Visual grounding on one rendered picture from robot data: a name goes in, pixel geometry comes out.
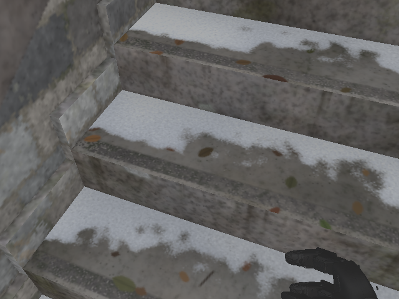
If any right robot hand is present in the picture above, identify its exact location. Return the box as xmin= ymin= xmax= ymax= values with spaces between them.
xmin=281 ymin=247 xmax=378 ymax=299

